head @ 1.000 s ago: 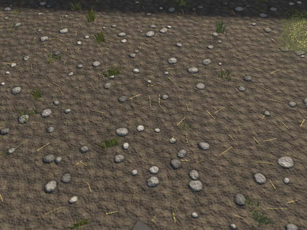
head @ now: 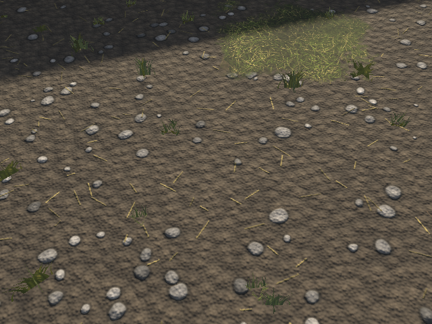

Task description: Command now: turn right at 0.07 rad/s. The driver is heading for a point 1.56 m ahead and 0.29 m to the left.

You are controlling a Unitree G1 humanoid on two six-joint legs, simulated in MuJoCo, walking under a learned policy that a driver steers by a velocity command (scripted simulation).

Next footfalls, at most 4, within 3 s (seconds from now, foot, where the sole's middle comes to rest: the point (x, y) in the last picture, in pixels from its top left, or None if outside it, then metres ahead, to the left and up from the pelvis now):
1.82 right None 0.42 -0.09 -0.77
2.36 left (180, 259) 0.73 0.16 -0.77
2.92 right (241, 182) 1.05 -0.07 -0.77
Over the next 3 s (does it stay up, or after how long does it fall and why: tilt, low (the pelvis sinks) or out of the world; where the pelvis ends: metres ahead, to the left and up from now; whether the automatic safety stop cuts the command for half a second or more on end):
stays up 0.91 0.02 -0.01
